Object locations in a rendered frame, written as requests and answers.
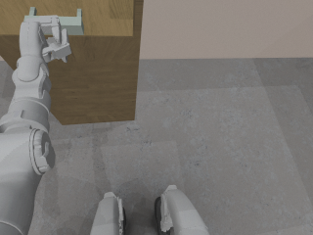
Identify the left robot hand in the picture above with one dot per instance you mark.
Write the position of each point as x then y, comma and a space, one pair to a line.
33, 42

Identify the cabinet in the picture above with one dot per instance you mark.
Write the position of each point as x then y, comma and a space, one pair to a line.
99, 81

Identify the handle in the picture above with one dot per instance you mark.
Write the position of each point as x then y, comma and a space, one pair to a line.
74, 25

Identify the robot left upper arm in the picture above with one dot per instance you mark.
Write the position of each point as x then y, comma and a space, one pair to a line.
25, 155

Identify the right robot thigh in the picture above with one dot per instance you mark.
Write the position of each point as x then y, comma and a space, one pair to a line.
185, 218

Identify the right robot shin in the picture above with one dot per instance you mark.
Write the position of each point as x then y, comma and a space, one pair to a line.
166, 222

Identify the drawer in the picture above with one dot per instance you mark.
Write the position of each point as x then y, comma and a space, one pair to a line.
99, 17

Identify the robot left forearm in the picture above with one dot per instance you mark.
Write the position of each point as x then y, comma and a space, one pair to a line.
31, 103

